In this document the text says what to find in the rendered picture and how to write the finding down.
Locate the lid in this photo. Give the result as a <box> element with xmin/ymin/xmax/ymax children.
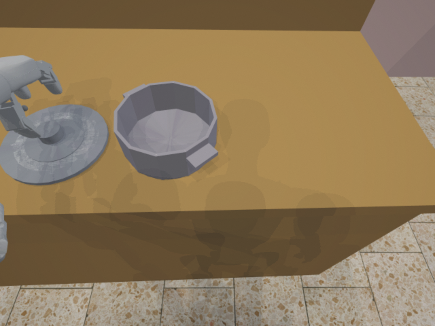
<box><xmin>0</xmin><ymin>104</ymin><xmax>109</xmax><ymax>185</ymax></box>

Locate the knob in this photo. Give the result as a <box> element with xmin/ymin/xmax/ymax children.
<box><xmin>37</xmin><ymin>121</ymin><xmax>65</xmax><ymax>145</ymax></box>

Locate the table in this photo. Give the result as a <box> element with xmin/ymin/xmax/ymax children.
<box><xmin>0</xmin><ymin>0</ymin><xmax>435</xmax><ymax>287</ymax></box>

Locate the pot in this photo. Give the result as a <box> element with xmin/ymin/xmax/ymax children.
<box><xmin>114</xmin><ymin>81</ymin><xmax>218</xmax><ymax>180</ymax></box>

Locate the robot left hand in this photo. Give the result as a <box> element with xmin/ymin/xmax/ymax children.
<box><xmin>0</xmin><ymin>55</ymin><xmax>63</xmax><ymax>138</ymax></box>

